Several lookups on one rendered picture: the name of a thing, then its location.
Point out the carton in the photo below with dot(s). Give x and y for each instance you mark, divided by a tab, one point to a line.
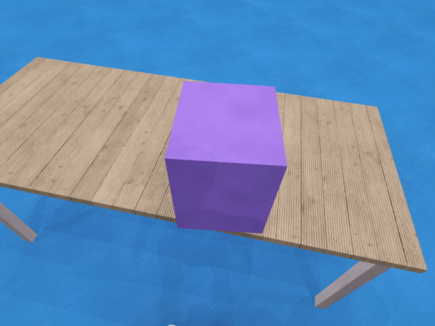
226	157

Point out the table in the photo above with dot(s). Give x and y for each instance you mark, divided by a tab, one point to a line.
99	135

